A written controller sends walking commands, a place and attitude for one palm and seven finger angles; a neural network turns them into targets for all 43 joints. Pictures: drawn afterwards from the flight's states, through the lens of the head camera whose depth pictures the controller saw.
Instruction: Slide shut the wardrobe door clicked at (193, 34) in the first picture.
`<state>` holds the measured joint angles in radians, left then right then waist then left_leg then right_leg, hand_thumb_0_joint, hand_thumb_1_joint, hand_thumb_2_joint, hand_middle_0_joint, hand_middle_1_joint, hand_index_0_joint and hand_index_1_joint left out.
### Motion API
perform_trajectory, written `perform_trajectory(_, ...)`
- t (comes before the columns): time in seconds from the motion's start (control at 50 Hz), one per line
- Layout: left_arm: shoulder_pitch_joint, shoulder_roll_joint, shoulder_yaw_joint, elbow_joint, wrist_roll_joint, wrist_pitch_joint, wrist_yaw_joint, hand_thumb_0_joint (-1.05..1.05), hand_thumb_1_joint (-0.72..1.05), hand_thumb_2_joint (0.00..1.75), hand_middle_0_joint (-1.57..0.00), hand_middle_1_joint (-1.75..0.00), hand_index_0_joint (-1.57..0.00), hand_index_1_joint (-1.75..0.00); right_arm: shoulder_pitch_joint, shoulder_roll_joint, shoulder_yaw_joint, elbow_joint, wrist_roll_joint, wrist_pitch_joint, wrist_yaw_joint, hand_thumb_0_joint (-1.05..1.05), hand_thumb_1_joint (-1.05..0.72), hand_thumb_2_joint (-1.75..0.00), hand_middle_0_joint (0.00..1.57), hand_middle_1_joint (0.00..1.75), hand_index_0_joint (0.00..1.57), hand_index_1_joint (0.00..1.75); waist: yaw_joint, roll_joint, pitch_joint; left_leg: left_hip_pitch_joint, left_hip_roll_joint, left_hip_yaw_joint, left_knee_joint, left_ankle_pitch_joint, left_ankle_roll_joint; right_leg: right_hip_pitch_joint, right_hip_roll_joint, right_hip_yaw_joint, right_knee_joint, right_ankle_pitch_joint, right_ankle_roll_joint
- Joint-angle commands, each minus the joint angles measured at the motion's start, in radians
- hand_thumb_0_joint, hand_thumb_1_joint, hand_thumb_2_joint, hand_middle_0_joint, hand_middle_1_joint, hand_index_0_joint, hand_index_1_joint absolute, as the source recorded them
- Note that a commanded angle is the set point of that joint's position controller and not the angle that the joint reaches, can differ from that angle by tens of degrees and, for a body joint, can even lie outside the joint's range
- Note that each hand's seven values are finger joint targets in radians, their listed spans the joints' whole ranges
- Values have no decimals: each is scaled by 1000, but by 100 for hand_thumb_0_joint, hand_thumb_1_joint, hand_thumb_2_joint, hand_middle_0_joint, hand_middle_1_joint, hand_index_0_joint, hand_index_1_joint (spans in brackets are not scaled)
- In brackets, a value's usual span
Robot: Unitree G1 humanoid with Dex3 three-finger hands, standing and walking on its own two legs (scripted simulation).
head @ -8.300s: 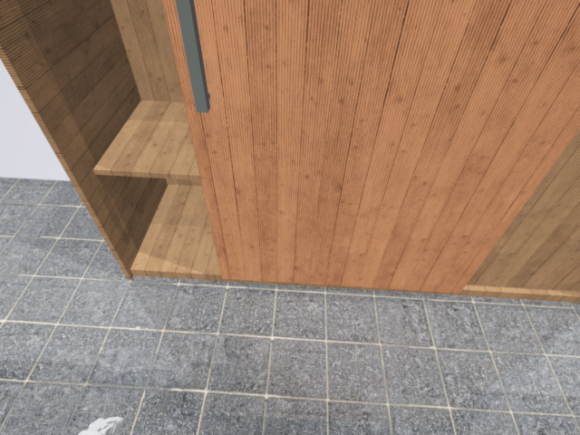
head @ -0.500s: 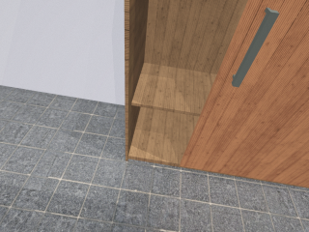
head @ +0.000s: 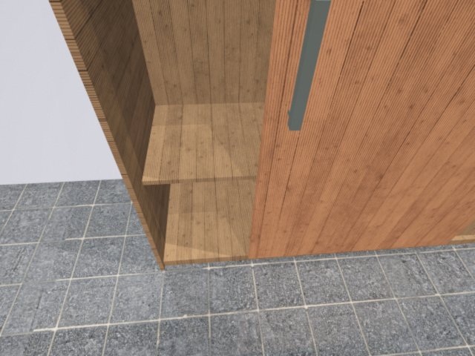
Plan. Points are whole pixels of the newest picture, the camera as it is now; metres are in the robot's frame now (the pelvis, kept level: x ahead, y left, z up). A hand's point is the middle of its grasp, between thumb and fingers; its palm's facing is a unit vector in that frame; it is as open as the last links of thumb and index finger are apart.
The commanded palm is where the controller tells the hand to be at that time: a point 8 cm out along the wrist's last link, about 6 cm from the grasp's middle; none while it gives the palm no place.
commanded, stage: take the last steps up to it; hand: right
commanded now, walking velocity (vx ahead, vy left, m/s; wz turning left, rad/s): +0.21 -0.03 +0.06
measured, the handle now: (302, 68) +0.61 -0.15 +0.19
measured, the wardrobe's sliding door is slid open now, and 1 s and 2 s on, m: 0.38 0.38 0.38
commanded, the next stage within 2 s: come to a stop and stand still in 0.18 s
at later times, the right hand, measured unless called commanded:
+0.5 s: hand (332, 305) +0.25 -0.21 -0.16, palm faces -0.03 +0.97 -0.23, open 7.3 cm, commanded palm none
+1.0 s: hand out of the picture +0.14 -0.29 -0.17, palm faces +0.02 +0.96 -0.28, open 7.3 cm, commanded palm none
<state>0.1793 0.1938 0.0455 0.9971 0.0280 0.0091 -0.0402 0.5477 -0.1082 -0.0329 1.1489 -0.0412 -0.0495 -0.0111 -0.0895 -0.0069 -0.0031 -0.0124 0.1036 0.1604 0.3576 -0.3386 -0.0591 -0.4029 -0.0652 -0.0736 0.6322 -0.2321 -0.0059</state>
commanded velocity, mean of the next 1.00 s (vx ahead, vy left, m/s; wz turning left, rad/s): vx -0.05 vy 0.01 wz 0.02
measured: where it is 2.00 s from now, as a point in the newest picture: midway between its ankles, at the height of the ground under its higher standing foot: outside the picture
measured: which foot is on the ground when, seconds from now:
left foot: down 0.00-0.04, up 0.06-0.44, down 0.46-0.84, up 0.86-0.98, down 1.00-1.00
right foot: up 0.00-0.02, down 0.04-0.48, up 0.50-0.82, down 0.84-1.00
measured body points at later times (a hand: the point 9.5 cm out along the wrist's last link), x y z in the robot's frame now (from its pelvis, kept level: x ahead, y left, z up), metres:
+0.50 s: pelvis +0.14 -0.03 -0.01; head +0.15 -0.02 +0.44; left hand +0.10 +0.18 -0.18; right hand +0.25 -0.26 -0.15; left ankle +0.20 +0.07 -0.74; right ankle +0.06 -0.13 -0.74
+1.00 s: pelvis +0.09 -0.09 -0.02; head +0.06 -0.07 +0.43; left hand +0.16 +0.15 -0.16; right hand +0.14 -0.34 -0.15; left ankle +0.14 +0.03 -0.74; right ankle +0.09 -0.18 -0.74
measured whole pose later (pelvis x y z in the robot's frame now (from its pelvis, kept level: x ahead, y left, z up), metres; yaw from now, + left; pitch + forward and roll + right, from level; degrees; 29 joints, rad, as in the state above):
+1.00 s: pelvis +0.09 -0.09 -0.02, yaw +4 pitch -3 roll -2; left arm 0.27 0.20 0.03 0.89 0.04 0.04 0.02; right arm 0.31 -0.20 -0.04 0.97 -0.02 0.06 -0.02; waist -0.01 -0.02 -0.03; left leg -0.35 0.03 0.01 0.68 -0.30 0.03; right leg -0.23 0.02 -0.11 0.64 -0.36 -0.05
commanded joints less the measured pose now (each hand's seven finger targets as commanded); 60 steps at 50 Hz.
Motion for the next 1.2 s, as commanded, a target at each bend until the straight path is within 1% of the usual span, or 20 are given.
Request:
perform_trajectory(0.0, 272, 161, 35, 22, 3, -60, 31, 0, 90, 90, -20, -30, -20, -30, -7, -120, -25, -62, 20, -5, -9, 0, -90, -90, 20, 30, 20, 30, 170, -155, -66, -375, 36, -2, 390, 62, 89, 533, -113, 133, -209, 31, -40)
perform_trajectory(0.02, 351, 238, 52, 36, -2, -59, 45, 0, 90, 90, -20, -30, -20, -30, -6, -76, -11, -88, 24, -3, -7, 0, -90, -90, 20, 30, 20, 30, 180, -354, -104, -572, -62, 4, 654, -284, 55, 610, -311, 430, -318, 99, -118)
perform_trajectory(0.04, 342, 240, 49, 39, -7, -46, 53, 0, 90, 90, -20, -30, -20, -30, -65, -95, -14, -110, 20, 2, -12, 0, -90, -90, 20, 30, 20, 30, 183, -241, -66, -610, -37, -86, 772, -279, 79, 542, -349, 433, -360, 74, -160)
perform_trajectory(0.16, 142, 53, -5, 12, -12, -82, 68, 0, 90, 90, -20, -30, -20, -30, -99, -59, -26, -84, 15, 26, 7, 0, -90, -90, 20, 30, 20, 30, 69, -85, 82, -519, 27, -124, 800, 22, 54, 215, -202, 132, -416, 352, -152)
perform_trajectory(0.28, 160, 43, 0, 15, -5, -86, 75, 0, 90, 90, -20, -30, -20, -30, -221, -76, -28, -146, 16, 42, 5, 0, -90, -90, 20, 30, 20, 30, 72, -57, 90, -513, 10, -128, 551, 93, 43, 271, -202, 79, -377, 623, -179)
perform_trajectory(0.36, 148, 73, -5, 26, -1, -59, 87, 0, 90, 90, -20, -30, -20, -30, -256, -79, -14, -159, 21, 52, -12, 0, -90, -90, 20, 30, 20, 30, 76, -91, 70, -362, -45, -88, 331, 117, 51, 302, -192, 50, -265, 860, -120)
perform_trajectory(0.42, 150, 79, 5, 37, -11, -36, 91, 0, 90, 90, -20, -30, -20, -30, -217, -139, -25, -165, 17, 49, -16, 0, -90, -90, 20, 30, 20, 30, 47, -51, 62, -234, -44, -96, 145, 328, 63, 276, -155, 52, -130, 746, -65)
perform_trajectory(0.44, 169, 67, 10, 35, -16, -29, 91, 0, 90, 90, -20, -30, -20, -30, -191, -183, -34, -162, 13, 42, -20, 0, -90, -90, 20, 30, 20, 30, 45, 24, 23, -148, 9, -171, 152, 709, 92, 220, -92, 32, -42, 596, -27)
perform_trajectory(0.48, 230, 29, 17, 34, -30, -8, 86, 0, 90, 90, -20, -30, -20, -30, -172, -252, -42, -156, 21, 32, -26, 0, -90, -90, 20, 30, 20, 30, 67, 131, -58, -22, 273, -345, 167, 1310, 282, 69, 64, 1, 204, -199, 23)
perform_trajectory(0.52, 163, 16, 16, 26, -31, 13, 89, 0, 90, 90, -20, -30, -20, -30, -223, -241, -43, -172, 19, 36, -39, 0, -90, -90, 20, 30, 20, 30, 53, 166, -114, -49, 299, -386, 100, 1190, 354, 48, 63, 88, 416, -424, 17)
perform_trajectory(0.6, 166, 4, 20, 29, -27, 41, 75, 0, 90, 90, -20, -30, -20, -30, -372, -223, -47, -229, 15, 58, -46, 0, -90, -90, 20, 30, 20, 30, 97, 94, -88, -189, 221, -274, 37, 819, 282, 54, 54, 100, 438, -319, 28)
perform_trajectory(0.74, 216, -9, 17, 22, -16, 25, 60, 0, 90, 90, -20, -30, -20, -30, -388, -227, -63, -234, 4, 74, -32, 0, -90, -90, 20, 30, 20, 30, 103, 170, -77, -266, 142, -289, -20, 202, 215, 149, 62, 32, 75, -184, 23)
perform_trajectory(0.76, 256, 93, 38, -38, -30, -3, 65, 0, 90, 90, -20, -30, -20, -30, -373, -274, -51, -255, 9, 62, -76, 0, -90, -90, 20, 30, 20, 30, 167, 51, -320, -22, 178, -337, 171, 662, 194, 177, 57, -20, -70, -170, 46)
perform_trajectory(0.78, 177, 74, 22, -91, -29, -10, 61, 0, 90, 90, -20, -30, -20, -30, -343, -263, -38, -260, 36, 66, -77, 0, -90, -90, 20, 30, 20, 30, 131, -54, -232, -26, 136, -223, 277, 629, 171, 161, 36, 1, -217, -41, 35)
perform_trajectory(0.82, 92, 147, 32, -142, -1, -10, 74, 0, 90, 90, -20, -30, -20, -30, -287, -157, -19, -251, 37, 97, -52, 0, -90, -90, 20, 30, 20, 30, 87, -350, -65, -329, -41, -102, 364, -30, 84, 95, -196, 281, -291, 186, -79)
perform_trajectory(0.9, 1, 134, 17, -194, 9, 9, 65, 0, 90, 90, -20, -30, -20, -30, -295, -156, -22, -256, 20, 105, -14, 0, -90, -90, 20, 30, 20, 30, 67, -126, 212, -335, -89, -135, 458, -16, 88, -175, -148, 221, -371, -219, -128)
perform_trajectory(0.96, 49, 120, 8, -188, -1, 4, 61, 0, 90, 90, -20, -30, -20, -30, -190, -150, -15, -235, 15, 70, -10, 0, -90, -90, 20, 30, 20, 30, 47, 77, 214, -265, -78, -180, 157, 59, 91, -121, -67, 174, -258, -308, -76)
perform_trajectory(1.0, 122, 74, -7, -172, -13, 2, 62, 0, 90, 90, -20, -30, -20, -30, -220, -198, -9, -243, 18, 44, -12, 0, -90, -90, 20, 30, 20, 30, 108, 124, 141, -376, 57, -412, -3, -88, 165, 34, 49, 84, -136, -204, -34)
perform_trajectory(1.04, 186, 76, -3, -142, -11, 1, 57, 0, 90, 90, -20, -30, -20, -30, -279, -227, -17, -264, 21, 44, -13, 0, -90, -90, 20, 30, 20, 30, 146, 162, 61, -494, 45, -398, -60, -298, 163, 206, 54, 78, -121, -177, -39)
perform_trajectory(1.18, 135, 106, -4, -114, -3, -25, 58, 0, 90, 90, -20, -30, -20, -30, -189, -154, -7, -227, 19, 44, -13, 0, -90, -90, 20, 30, 20, 30, 81, -51, 52, -264, -68, -220, 117, 53, 103, 30, -53, 214, -371, -286, -71)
